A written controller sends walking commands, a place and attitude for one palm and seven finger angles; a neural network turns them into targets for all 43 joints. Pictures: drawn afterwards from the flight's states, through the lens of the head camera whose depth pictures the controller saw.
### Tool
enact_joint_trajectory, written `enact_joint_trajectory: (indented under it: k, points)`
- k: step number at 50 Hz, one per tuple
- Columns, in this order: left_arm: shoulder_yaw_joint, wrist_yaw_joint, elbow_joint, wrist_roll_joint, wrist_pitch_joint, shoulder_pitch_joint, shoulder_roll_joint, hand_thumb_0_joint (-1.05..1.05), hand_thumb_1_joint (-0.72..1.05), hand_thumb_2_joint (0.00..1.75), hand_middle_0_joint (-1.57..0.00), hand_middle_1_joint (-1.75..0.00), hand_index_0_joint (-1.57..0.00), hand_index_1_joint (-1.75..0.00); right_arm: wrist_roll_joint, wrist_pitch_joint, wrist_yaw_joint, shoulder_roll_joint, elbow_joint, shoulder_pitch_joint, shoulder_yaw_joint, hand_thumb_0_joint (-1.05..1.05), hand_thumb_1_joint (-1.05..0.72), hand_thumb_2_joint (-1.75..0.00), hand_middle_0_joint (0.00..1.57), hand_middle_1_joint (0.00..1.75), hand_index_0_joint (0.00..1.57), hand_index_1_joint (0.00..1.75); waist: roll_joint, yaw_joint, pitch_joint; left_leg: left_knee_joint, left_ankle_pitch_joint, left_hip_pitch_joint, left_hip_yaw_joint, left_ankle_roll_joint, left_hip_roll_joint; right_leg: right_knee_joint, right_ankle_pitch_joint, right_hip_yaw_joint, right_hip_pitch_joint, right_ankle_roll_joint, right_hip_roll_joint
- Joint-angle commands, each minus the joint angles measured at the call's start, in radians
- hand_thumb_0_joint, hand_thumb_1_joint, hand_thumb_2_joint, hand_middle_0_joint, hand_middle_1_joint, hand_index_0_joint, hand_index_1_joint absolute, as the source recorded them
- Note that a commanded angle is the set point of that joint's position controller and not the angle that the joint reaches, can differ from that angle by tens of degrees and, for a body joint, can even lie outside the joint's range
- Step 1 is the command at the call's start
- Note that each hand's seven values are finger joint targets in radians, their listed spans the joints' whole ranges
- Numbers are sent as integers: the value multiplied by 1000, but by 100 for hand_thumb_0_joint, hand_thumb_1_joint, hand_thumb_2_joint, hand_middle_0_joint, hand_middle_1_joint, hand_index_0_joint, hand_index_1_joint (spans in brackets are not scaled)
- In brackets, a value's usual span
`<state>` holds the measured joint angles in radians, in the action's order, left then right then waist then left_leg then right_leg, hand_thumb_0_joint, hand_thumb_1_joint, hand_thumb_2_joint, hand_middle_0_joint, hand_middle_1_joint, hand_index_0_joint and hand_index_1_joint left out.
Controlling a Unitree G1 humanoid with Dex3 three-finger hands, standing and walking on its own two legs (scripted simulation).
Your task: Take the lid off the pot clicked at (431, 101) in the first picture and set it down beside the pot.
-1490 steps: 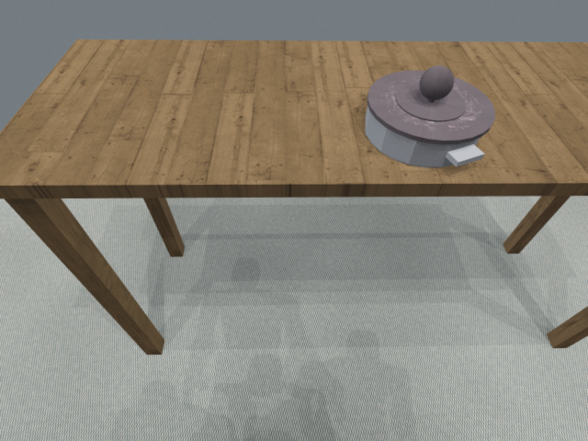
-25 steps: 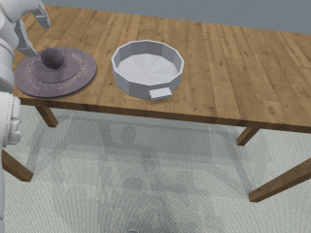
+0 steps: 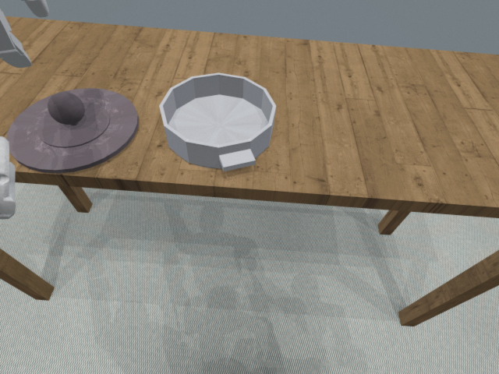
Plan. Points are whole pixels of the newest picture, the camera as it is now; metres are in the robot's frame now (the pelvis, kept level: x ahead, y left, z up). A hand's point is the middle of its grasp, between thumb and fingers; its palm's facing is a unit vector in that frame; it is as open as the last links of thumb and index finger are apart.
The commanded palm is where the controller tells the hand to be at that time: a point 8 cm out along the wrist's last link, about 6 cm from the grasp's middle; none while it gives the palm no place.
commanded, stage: raise the empty hand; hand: left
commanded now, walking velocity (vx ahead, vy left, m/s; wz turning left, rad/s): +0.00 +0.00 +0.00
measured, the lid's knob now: (66, 108) +0.52 +0.28 +0.14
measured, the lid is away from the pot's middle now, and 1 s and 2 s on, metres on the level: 0.25 0.25 0.25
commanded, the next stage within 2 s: draw the hand back to the body in 0.12 s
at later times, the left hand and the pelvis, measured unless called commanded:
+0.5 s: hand (11, 22) +0.49 +0.27 +0.29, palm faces -0.18 -0.08 -0.98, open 11.0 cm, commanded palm +0.47 +0.27 +0.35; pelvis +0.02 -0.04 +0.00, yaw +0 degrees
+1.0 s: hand (39, 4) +0.45 +0.21 +0.33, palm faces +0.41 -0.87 -0.26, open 10.8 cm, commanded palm +0.38 +0.25 +0.34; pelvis +0.02 -0.05 +0.01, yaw -1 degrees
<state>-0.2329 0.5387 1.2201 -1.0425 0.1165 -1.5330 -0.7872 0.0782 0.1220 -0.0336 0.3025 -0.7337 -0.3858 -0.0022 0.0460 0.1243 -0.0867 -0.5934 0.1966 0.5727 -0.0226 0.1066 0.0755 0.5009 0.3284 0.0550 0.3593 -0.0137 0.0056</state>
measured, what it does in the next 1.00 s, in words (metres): shifts its weight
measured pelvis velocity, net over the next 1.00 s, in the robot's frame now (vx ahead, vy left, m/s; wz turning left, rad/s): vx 0.02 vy -0.05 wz -0.02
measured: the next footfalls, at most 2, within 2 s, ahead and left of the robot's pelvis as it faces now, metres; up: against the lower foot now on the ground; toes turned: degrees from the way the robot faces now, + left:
none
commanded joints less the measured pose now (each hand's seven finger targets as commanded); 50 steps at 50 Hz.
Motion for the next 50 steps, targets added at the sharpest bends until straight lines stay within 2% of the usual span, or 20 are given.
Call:
enact_joint_trajectory:
  k: [1,6,8,10,11,15,17,19,21,24,26,35,36,37,38,41,43,45,48,50]
  points:
    - [14,-30,-210,-16,15,-572,-154,0,-16,95,-52,-53,-52,-53,-5,-18,-6,191,62,-79,-64,0,-90,-90,20,30,20,30,85,3,-339,76,-183,-575,-106,-61,-60,-80,-127,-91,211,60,81]
    - [58,-25,-167,-26,13,-503,-221,0,-16,95,-52,-53,-52,-53,-5,-15,-4,191,64,-78,-55,0,-90,-90,20,30,20,30,19,7,-322,67,-221,-513,-51,-33,-46,-97,-172,-94,136,58,75]
    - [15,-22,-154,-20,23,-513,-175,0,-16,95,-52,-53,-52,-53,-1,-5,-1,187,66,-77,-58,0,-90,-90,20,30,20,30,13,18,-296,75,-190,-505,-49,-29,-44,-104,-157,-97,145,56,76]
    - [2,-17,-201,-7,17,-526,-150,0,-16,95,-52,-53,-52,-53,0,-13,-2,187,66,-86,-59,0,-90,-90,20,30,20,30,65,16,-312,70,-248,-552,-41,-32,-49,-102,-182,-102,143,61,74]
    - [58,-20,-260,-24,12,-569,-238,0,-16,95,-52,-53,-52,-53,-6,-7,2,194,66,-66,-63,0,-90,-90,20,30,20,30,85,7,-366,62,-271,-573,-47,-29,-48,-106,-196,-93,127,57,78]
    - [45,-10,-250,-8,0,-447,-190,0,-16,95,-52,-53,-52,-53,0,-3,6,174,91,-86,-66,0,-90,-90,20,30,20,30,83,9,-359,39,-386,-574,-27,-30,-41,-92,-243,-102,99,60,77]
    - [120,-17,-295,-22,-9,-433,-290,0,-16,95,-52,-53,-52,-53,-6,17,10,174,106,-55,-67,0,-90,-90,20,30,20,30,58,-1,-388,29,-377,-550,-21,-20,-33,-88,-260,-90,64,55,76]
    - [139,-13,-294,-14,-10,-374,-307,0,-16,95,-52,-53,-52,-53,-5,33,12,167,124,-44,-67,0,-90,-90,20,30,20,30,30,-4,-374,19,-384,-515,-2,-13,-27,-79,-299,-86,35,52,69]
    - [166,-10,-403,-4,-21,-374,-342,0,-16,95,-52,-53,-52,-53,-4,49,21,166,143,-24,-71,0,-90,-90,20,30,20,30,76,-15,-422,1,-479,-549,1,-13,-31,-66,-362,-77,14,49,67]
    - [185,0,-393,14,-12,-264,-341,0,-16,95,-52,-53,-52,-53,3,70,25,155,169,1,-68,0,-90,-90,20,30,20,30,43,-15,-360,-5,-457,-506,12,-7,-28,-64,-362,-78,11,45,64]
    - [239,1,-522,28,-21,-233,-406,0,-16,95,-52,-53,-52,-53,6,78,34,158,197,25,-68,0,-90,-90,20,30,20,30,85,-42,-428,-13,-544,-537,10,-5,-33,-49,-415,-69,-28,44,60]
    - [270,24,-658,97,14,6,-376,0,-16,95,-52,-53,-52,-53,25,112,42,149,250,105,-64,0,-90,-90,20,30,20,30,43,-52,-337,0,-493,-512,6,-4,-42,-53,-348,-86,-6,44,54]
    - [506,-177,-688,690,-66,-134,-191,0,-16,95,-52,-53,-52,-53,4,48,32,97,310,-35,-60,0,-90,-90,20,30,20,30,27,-36,-237,40,-343,-611,-13,-41,-94,-78,-272,-89,72,73,57]
    - [432,-273,-652,731,-101,-37,-145,0,-16,95,-52,-53,-52,-53,-1,28,18,117,291,28,-30,0,-90,-90,20,30,20,30,16,-40,-239,82,-235,-649,-61,-48,-116,-91,-187,-70,65,73,50]
    - [463,-344,-691,822,-124,-27,-117,0,-16,95,-52,-53,-52,-53,-3,9,3,119,300,42,-36,0,-90,-90,20,30,20,30,-10,-39,-250,100,-156,-640,-63,-45,-120,-108,-149,-63,52,69,48]
    - [562,-480,-744,941,-172,46,-165,0,-16,95,-52,-53,-52,-53,-13,-32,-13,129,269,76,-32,0,-90,-90,20,30,20,30,-11,-59,-271,122,-111,-583,-33,-49,-107,-120,-169,-57,-34,69,40]
    - [579,-530,-793,991,-191,108,-131,0,-11,95,-50,-52,-50,-52,-15,-58,-12,119,260,104,-33,0,-90,-90,20,30,20,30,40,-66,-265,127,-128,-585,-14,-57,-109,-125,-183,-57,-64,69,41]
    - [590,-561,-853,1015,-197,165,-114,0,-5,95,-49,-51,-49,-51,-19,-78,-8,116,252,125,-32,0,-90,-90,20,30,20,30,111,-78,-249,126,-144,-577,-2,-63,-108,-128,-199,-55,-83,71,39]
    - [681,-597,-942,1039,-206,250,-179,0,3,94,-46,-49,-46,-49,-23,-100,-7,111,249,163,-30,0,-90,-90,20,30,20,30,95,-97,-261,133,-190,-557,6,-65,-102,-134,-262,-56,-149,70,43]
    - [670,-602,-997,1052,-211,311,-146,0,8,94,-45,-48,-45,-48,-24,-110,-7,111,249,181,-31,0,-90,-90,20,30,20,30,95,-104,-249,131,-230,-551,16,-66,-103,-130,-303,-60,-167,67,40]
